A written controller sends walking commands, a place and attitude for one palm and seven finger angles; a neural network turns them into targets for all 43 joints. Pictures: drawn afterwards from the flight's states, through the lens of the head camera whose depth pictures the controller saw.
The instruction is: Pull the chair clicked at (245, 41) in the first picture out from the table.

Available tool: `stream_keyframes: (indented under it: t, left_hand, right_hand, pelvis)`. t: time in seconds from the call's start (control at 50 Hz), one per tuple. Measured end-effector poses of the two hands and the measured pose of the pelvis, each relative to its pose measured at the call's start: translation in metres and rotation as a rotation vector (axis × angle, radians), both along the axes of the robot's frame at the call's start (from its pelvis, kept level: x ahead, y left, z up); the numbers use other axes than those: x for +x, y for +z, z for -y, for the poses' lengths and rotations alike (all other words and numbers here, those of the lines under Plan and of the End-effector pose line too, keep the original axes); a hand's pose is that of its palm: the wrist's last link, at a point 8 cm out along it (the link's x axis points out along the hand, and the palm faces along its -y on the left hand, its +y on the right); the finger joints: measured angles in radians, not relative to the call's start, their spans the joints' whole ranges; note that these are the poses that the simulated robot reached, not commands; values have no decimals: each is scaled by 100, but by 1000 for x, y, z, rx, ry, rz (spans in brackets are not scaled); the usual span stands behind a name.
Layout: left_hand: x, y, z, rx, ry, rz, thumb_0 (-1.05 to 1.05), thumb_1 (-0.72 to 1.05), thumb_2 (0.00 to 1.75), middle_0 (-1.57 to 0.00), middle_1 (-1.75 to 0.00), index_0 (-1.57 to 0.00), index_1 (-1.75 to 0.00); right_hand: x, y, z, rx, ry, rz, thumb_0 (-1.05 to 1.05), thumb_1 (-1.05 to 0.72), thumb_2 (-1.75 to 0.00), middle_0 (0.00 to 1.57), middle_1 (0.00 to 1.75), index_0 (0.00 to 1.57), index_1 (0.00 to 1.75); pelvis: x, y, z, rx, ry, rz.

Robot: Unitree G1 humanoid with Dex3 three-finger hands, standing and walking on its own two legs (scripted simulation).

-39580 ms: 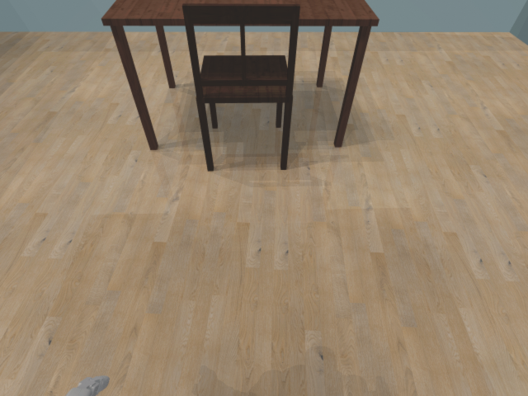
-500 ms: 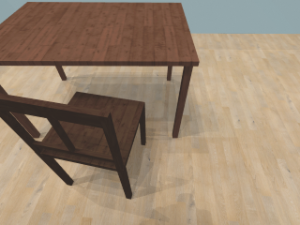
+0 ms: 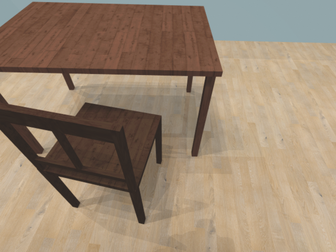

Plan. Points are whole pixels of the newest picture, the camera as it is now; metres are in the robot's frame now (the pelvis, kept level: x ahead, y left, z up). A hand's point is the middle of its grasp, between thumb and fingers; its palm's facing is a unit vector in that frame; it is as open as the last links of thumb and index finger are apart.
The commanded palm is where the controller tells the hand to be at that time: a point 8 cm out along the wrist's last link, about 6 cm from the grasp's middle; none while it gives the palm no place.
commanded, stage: look again from close up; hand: left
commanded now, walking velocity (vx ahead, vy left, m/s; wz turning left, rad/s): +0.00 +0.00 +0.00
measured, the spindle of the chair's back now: (69, 150) +0.44 +0.37 -0.12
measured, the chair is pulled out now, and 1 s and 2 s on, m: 0.23 0.23 0.23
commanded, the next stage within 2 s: raise the hand toward the chair's back in 0.48 s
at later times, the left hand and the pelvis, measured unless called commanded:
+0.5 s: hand out of the picture -0.01 +0.17 -0.18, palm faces +0.04 -0.98 -0.17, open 7.3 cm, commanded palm none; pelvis +0.00 +0.00 +0.00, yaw +0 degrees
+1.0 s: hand out of the picture +0.14 +0.16 -0.07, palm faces -0.16 -0.99 +0.04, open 9.1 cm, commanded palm +0.11 +0.23 -0.06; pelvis -0.04 +0.00 -0.07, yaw +3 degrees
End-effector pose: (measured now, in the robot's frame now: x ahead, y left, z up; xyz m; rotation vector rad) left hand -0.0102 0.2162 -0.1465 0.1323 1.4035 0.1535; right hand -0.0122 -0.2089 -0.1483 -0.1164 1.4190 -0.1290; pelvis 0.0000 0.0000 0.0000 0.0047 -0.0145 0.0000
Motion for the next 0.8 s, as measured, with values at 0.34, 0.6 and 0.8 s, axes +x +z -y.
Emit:
stream_keyframes:
  t: [0.34, 0.6, 0.8]
  left_hand:
    - [-5, 0, 0, -5, 7, -4, 1, 92, 90, -20, -30, -20, -30]
    - [-11, -1, 3, -8, 12, -16, 1, 92, 90, -20, -30, -20, -30]
    - [165, 137, -24, 30, 3, 1040, 4, 88, 86, -18, -29, -19, -28]
  right_hand:
    - [-9, 0, -6, 7, -9, -12, 0, -90, -90, 20, 30, 19, 29]
    - [-11, -1, -8, 11, -5, -21, 0, -90, -90, 20, 30, 19, 29]
    - [100, 30, 38, -138, 72, 636, 2, -92, -90, 20, 30, 20, 29]
  pelvis:
    - [-1, 0, -3, 2, 1, 4]
    - [-3, 0, -3, -5, 6, -4]
    - [-18, -17, -11, -1, 78, -53]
